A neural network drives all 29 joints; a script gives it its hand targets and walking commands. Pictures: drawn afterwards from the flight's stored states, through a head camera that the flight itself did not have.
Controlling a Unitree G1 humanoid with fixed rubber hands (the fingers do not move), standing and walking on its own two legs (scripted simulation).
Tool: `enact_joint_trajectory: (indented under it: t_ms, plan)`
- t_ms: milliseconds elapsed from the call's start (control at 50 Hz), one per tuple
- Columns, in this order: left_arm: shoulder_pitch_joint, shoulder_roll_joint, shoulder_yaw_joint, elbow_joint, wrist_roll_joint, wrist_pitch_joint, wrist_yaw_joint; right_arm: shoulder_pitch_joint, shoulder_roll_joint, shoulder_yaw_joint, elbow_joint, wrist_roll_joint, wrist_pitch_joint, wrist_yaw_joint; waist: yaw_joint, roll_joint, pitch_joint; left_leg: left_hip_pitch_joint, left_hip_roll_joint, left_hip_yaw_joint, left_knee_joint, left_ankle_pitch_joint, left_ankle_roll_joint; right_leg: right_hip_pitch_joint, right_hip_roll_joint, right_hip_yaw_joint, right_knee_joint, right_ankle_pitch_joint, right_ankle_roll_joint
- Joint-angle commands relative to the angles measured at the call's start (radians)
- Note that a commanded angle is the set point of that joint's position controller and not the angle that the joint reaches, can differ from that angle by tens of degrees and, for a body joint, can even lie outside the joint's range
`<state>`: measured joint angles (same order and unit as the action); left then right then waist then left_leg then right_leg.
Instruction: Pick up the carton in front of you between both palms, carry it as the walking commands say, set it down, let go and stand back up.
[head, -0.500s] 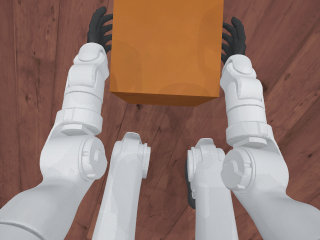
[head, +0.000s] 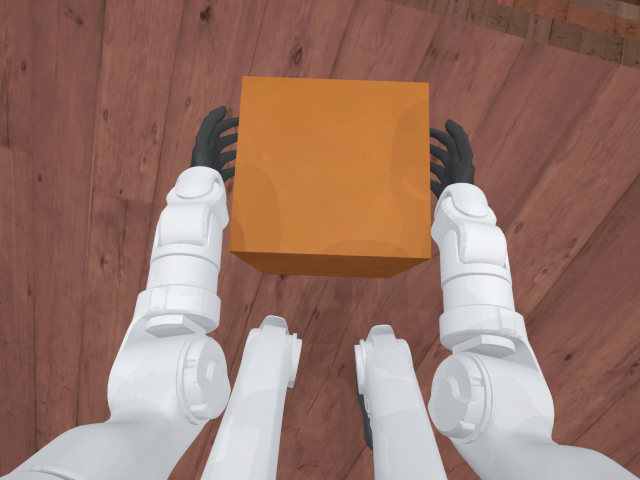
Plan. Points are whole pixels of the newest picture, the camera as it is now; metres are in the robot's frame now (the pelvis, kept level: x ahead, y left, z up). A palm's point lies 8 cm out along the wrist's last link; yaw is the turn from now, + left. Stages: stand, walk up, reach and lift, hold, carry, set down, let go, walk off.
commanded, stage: reach and lift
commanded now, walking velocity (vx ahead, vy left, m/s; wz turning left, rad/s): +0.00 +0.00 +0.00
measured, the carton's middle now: (329, 197) +0.46 +0.02 -0.12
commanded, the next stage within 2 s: hold in 1.94 s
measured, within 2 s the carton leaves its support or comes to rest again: neither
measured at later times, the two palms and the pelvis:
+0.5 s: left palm (158, 144) +0.41 +0.16 +0.11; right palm (540, 167) +0.41 -0.14 +0.12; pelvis +0.05 +0.00 +0.15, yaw +0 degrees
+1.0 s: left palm (34, 70) +0.37 +0.15 +0.25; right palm out of the picture +0.38 -0.15 +0.25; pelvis +0.09 +0.00 +0.23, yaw +1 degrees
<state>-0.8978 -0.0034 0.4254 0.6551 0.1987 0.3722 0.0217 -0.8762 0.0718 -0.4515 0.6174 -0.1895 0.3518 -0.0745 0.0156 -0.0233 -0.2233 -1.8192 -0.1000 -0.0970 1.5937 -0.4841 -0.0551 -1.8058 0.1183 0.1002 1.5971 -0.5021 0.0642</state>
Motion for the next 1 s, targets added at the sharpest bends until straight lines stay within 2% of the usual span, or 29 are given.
enact_joint_trajectory:
  t_ms: [0,300,560,740,860,980]
  plan:
    - [-0.548,-1.093,-0.568,0.038,-0.164,-0.009,-0.246,-0.591,1.077,0.601,0.057,0.163,0.0,0.248,0.022,0.022,-0.895,0.652,-0.066,0.153,-0.227,0.224,0.025,0.533,0.072,-0.154,-0.224,0.178,-0.018]
    - [-0.248,-1.115,-0.583,0.037,-0.126,-0.056,-0.23,-0.269,1.08,0.613,0.063,0.116,-0.041,0.243,0.007,0.025,-0.636,0.958,-0.047,0.08,-0.525,0.283,0.037,0.842,0.045,-0.081,-0.531,0.245,-0.034]
    - [-0.004,-1.118,-0.647,-0.039,-0.115,-0.05,-0.231,-0.017,1.081,0.676,0.001,0.099,-0.034,0.253,0.001,0.027,-0.441,1.285,-0.019,0.033,-0.819,0.414,0.045,1.211,0.01,-0.027,-0.826,0.394,-0.045]
    - [0.141,-1.116,-0.711,-0.133,-0.14,0.036,-0.243,0.131,1.07,0.742,-0.099,0.117,0.056,0.272,-0.006,0.021,-0.284,1.526,-0.003,0.021,-1.02,0.529,0.042,1.473,-0.014,-0.014,-1.031,0.526,-0.044]
    - [0.196,-1.099,-0.759,-0.245,-0.162,0.13,-0.25,0.208,1.071,0.776,-0.184,0.143,0.149,0.287,-0.013,0.023,-0.161,1.662,0.005,0.019,-1.146,0.535,0.038,1.62,-0.025,-0.011,-1.154,0.547,-0.044]
    - [0.209,-1.071,-0.687,-0.249,-0.13,0.211,-0.258,0.208,1.033,0.707,-0.193,0.114,0.233,0.304,-0.01,0.018,0.032,1.681,0.008,0.024,-1.227,0.389,0.043,1.643,-0.032,-0.016,-1.233,0.404,-0.047]
